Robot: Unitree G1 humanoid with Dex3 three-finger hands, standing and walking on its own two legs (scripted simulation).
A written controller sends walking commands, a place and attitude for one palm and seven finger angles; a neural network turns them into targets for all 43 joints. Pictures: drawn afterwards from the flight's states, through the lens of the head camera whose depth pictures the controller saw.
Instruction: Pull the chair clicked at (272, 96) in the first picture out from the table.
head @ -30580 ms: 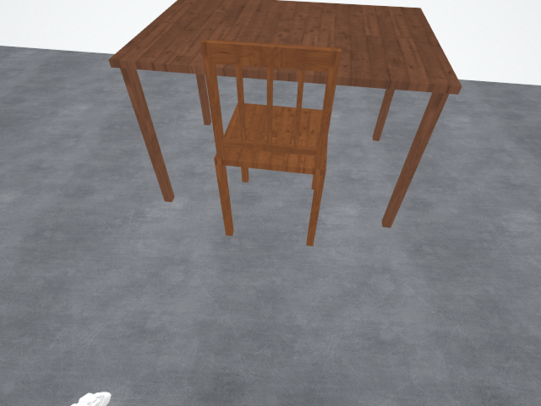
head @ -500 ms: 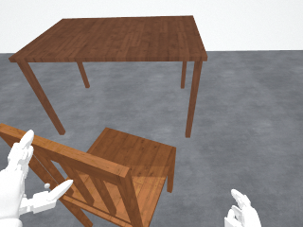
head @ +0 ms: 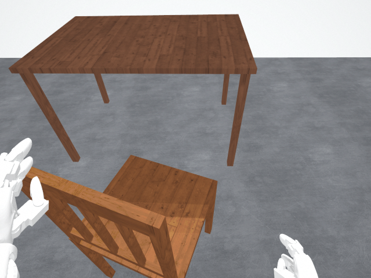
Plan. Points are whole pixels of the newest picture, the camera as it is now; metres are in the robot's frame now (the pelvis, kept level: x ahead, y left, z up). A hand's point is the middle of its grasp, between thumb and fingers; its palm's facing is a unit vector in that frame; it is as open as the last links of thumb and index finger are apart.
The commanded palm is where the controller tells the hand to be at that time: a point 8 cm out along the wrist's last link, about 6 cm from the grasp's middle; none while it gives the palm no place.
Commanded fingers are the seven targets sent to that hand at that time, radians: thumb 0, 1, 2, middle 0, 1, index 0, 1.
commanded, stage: draw the hand back to the body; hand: left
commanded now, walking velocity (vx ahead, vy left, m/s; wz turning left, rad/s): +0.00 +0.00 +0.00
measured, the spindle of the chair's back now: (101, 230) +0.24 +0.25 -0.08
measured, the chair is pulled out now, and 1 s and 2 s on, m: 0.61 0.61 0.61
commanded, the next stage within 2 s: step back with the hand held close in 0.10 s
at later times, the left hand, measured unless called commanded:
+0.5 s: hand (31, 212) +0.17 +0.27 +0.15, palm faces +0.34 -0.79 -0.51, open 7.4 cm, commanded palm +0.11 +0.31 +0.18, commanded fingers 0.00 0.90 0.90 -0.20 -0.30 -0.20 -0.30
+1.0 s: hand out of the picture +0.10 +0.27 +0.15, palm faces +0.42 -0.78 -0.47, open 7.4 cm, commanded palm +0.04 +0.31 +0.18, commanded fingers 0.00 0.90 0.90 -0.20 -0.30 -0.20 -0.30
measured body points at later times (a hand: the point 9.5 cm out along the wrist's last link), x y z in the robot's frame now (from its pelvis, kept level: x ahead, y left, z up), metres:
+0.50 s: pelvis -0.03 +0.01 +0.00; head +0.00 +0.00 +0.45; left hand +0.15 +0.31 +0.18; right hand +0.16 -0.22 -0.09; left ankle -0.03 +0.12 -0.74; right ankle -0.02 -0.13 -0.74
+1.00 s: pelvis -0.09 +0.01 -0.01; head -0.07 +0.02 +0.44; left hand +0.08 +0.31 +0.18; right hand +0.08 -0.23 -0.09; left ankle -0.03 +0.12 -0.74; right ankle -0.02 -0.13 -0.74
